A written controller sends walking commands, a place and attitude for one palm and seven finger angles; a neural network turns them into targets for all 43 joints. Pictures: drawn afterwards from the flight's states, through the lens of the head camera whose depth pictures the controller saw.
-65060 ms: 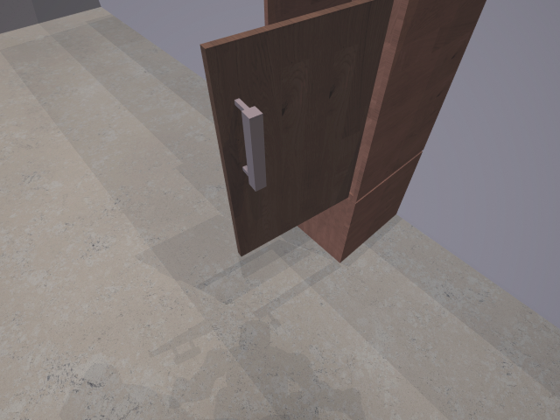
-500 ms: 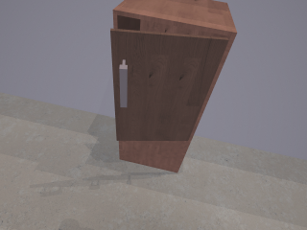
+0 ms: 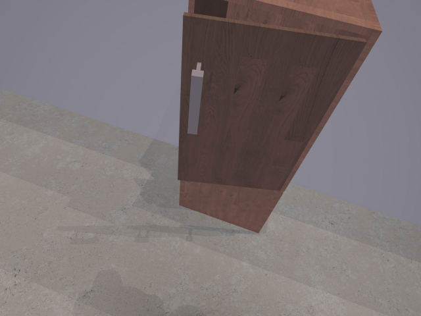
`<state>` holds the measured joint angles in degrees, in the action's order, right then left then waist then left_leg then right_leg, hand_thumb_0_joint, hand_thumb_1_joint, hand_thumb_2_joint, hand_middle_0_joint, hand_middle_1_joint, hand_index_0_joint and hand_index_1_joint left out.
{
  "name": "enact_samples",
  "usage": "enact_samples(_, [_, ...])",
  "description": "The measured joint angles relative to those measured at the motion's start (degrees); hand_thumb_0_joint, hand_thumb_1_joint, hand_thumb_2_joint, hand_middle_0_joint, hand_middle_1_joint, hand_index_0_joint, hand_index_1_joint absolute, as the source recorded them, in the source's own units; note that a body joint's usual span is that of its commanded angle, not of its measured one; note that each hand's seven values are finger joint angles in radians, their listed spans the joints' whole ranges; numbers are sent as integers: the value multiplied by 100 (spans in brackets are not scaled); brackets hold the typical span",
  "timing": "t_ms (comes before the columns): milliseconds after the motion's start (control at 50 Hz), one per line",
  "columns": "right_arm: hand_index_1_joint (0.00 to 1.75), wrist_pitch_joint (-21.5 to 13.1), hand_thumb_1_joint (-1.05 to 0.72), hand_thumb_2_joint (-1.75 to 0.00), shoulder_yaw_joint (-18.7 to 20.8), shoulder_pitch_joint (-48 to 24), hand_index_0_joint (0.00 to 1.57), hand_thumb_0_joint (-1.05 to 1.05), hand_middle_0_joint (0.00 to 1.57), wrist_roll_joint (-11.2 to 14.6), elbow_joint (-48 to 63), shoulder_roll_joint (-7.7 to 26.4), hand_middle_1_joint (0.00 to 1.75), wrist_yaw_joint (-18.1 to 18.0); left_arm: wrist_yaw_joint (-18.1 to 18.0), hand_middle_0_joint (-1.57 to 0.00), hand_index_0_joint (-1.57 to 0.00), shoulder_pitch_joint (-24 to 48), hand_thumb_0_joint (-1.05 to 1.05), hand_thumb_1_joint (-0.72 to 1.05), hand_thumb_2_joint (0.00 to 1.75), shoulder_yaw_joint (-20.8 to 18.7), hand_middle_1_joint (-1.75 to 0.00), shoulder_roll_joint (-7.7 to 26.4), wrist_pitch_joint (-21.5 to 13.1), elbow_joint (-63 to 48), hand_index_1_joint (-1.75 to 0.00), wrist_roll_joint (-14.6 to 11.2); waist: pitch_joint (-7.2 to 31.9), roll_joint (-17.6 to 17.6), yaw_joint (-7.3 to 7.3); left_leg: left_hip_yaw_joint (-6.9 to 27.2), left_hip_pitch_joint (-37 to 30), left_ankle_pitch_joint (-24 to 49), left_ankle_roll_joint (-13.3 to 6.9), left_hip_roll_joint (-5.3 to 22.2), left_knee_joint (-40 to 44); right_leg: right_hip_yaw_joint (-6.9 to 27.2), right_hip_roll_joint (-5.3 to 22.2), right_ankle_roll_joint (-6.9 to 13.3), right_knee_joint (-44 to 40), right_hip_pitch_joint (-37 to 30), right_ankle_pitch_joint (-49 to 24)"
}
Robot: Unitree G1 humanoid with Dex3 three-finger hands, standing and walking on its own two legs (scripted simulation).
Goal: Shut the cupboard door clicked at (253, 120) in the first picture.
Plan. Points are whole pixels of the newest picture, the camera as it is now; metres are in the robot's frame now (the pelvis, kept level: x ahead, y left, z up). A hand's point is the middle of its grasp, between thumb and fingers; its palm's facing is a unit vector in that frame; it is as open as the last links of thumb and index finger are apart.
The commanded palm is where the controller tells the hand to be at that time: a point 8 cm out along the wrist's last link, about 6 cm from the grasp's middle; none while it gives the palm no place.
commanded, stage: shuffle to correct the standing spot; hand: left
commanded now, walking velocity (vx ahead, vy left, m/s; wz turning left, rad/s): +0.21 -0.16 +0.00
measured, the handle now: (195, 99) +0.60 +0.08 +0.07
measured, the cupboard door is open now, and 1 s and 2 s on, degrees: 15 15 15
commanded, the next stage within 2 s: come to a stop and stand still in 0.44 s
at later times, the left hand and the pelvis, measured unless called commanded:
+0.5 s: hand (163, 307) +0.17 +0.09 -0.17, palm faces +0.06 -0.98 -0.19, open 7.2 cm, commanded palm none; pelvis +0.14 -0.09 +0.01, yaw +3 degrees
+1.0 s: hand (183, 287) +0.21 +0.06 -0.15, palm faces +0.13 -0.96 -0.25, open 7.3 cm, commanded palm none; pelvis +0.20 -0.14 +0.01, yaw +5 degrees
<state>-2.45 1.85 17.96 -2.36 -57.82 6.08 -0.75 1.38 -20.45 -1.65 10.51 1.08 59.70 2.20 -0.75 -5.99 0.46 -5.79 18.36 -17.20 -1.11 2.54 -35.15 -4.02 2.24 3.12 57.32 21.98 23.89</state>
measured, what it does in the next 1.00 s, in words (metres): walks ahead: right foot, then left foot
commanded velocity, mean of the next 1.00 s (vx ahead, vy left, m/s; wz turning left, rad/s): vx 0.01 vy -0.01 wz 0.00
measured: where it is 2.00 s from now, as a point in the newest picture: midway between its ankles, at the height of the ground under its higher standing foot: outside the picture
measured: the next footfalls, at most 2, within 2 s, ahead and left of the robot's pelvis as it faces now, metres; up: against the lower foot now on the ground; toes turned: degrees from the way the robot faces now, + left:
right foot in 0.30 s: +0.20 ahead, -0.18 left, +0.00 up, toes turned -6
left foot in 0.56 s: +0.22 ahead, +0.00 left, +0.00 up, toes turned +11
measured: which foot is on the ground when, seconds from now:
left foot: down 0.00-0.28, up 0.30-0.54, down 0.56-0.82, up 0.84-1.00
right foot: up 0.00-0.28, down 0.30-0.58, up 0.60-0.76, down 0.78-1.00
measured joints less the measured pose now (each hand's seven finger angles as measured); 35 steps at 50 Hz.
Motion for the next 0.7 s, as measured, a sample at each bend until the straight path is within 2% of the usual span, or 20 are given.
enact_samples(40, [30, -39, -92, -90, -24, 83, 20, 0, 20, 3, -97, -77, 30, -67, 48, -20, -20, 182, 1, 91, 90, -66, -30, 66, 27, -42, -30, 8, -7, 9, 3, 16, -201, 79, 57, -30, 325, 132, 61, -43, 674, 526, -473])
enact_samples(100, [30, -94, -92, -90, -65, 216, 20, 0, 20, 14, -251, -141, 30, -88, 71, -19, -20, 453, 1, 92, 90, -147, -30, 130, 3, -190, -30, -2, -56, 113, -44, 48, -531, 270, 124, -12, 866, 227, 206, -142, 789, 1053, -971])
enact_samples(160, [30, -85, -92, -90, -60, 281, 21, 0, 20, -2, -340, -145, 30, -60, 78, -19, -20, 677, 1, 93, 90, -184, -30, 166, -21, -316, -30, -49, -149, 283, -25, 66, -795, 321, 200, 69, 1200, 182, 353, -221, 10, 1193, -1101])
enact_samples(240, [30, 5, -91, -90, -10, 267, 21, 0, 20, -26, -372, -74, 30, 0, 78, -19, -20, 930, 1, 93, 90, -182, -30, 174, -91, -408, -30, -102, -322, 488, 116, 99, -961, 104, 386, 218, 1141, 22, 358, -254, -1554, 806, -1106])
enact_samples(280, [30, 59, -91, -90, 18, 312, 21, 0, 20, -15, -382, -31, 30, 29, 76, -19, -20, 971, 1, 92, 90, -163, -30, 207, -187, -460, -30, -115, -354, 512, 159, 151, -908, -228, 458, 278, 727, -59, 285, -230, -2301, 349, -1205])
enact_samples(300, [30, 82, -91, -90, 24, 340, 21, 0, 20, 9, -391, -6, 30, 44, 56, -19, -20, 977, 1, 92, 90, -157, -30, 226, -268, -482, -30, -110, -346, 483, 135, 147, -742, -504, 352, 288, 236, -46, 287, -174, -2447, 247, -1400])
enact_samples(340, [30, 203, -91, -90, 52, 180, 21, 0, 20, 59, -436, 160, 30, 44, -18, -19, -20, 1049, 0, 92, 90, -131, -30, 101, -334, -458, -30, -114, -469, 673, 95, 402, -191, -1216, 134, 299, -1315, -178, 173, -140, -2074, 255, -1187])
enact_samples(380, [30, 287, -91, -90, 106, 0, 21, 0, 20, 64, -423, 301, 30, 47, -93, -19, -20, 1006, 0, 92, 90, -100, -30, -31, -307, -426, -30, -111, -495, 758, 78, 418, 342, -1200, 16, 250, -2536, -297, 79, -106, -2127, 51, -985])
enact_samples(420, [30, 314, -91, -90, 144, -173, 20, 0, 20, 51, -342, 397, 30, 58, -187, -19, -20, 904, 0, 92, 90, -83, -30, -133, -276, -358, -30, -88, -443, 755, 86, 280, 689, -927, -1, 234, -2883, -401, -1, -96, -2401, -195, -989])
enact_samples(480, [30, 274, -91, -90, 150, -403, 20, 0, 20, 46, -157, 419, 30, 63, -265, -20, -20, 740, 0, 94, 90, -81, -30, -103, -266, -225, -30, -62, -331, 624, 66, 22, 756, -671, 29, 180, -2095, -497, -109, -23, -2771, -489, -1024])
enact_samples(560, [30, 92, -92, -90, 70, -588, 20, 0, 19, 37, 63, 384, 30, 27, -193, -20, -20, 489, 0, 94, 90, -19, -30, -68, -193, -97, -30, -110, -224, 491, -37, -239, 100, 49, 60, 61, -51, -513, -265, -3, -2602, -643, -730])
enact_samples(580, [30, 36, -92, -90, 56, -606, 20, 0, 19, 24, 95, 360, 30, 7, -165, -20, -20, 427, 0, 94, 90, -12, -30, -64, -157, -70, -30, -131, -184, 460, -34, -243, 4, 5, -137, 52, 98, -498, -271, -18, -2320, -570, -542])
enact_samples(600, [30, 20, -92, -90, 32, -635, 20, 0, 19, 12, 113, 303, 30, -18, -141, -20, -20, 416, 0, 93, 90, -13, -30, -43, -99, -33, -30, -137, -181, 356, -33, -267, -14, -75, -207, 17, 14, -403, -224, -57, -1886, -442, -183])
enact_samples(660, [30, 8, -91, -90, -80, -670, 20, 0, 19, 6, 120, 174, 30, -121, -151, -20, -20, 546, 1, 93, 90, -15, -30, -43, 34, 62, -30, -111, -256, 231, -63, -260, -238, -71, -130, -42, 185, -66, -134, -242, -712, -28, 229])
enact_samples(700, [30, 45, -93, -90, -76, -732, 20, 0, 20, 37, 64, 176, 30, -197, -200, -20, -20, 643, 1, 94, 90, -16, -30, -52, 49, 73, -30, -132, -347, 303, -110, -209, -423, 46, -41, -34, 440, 22, -38, -332, -879, -27, 56])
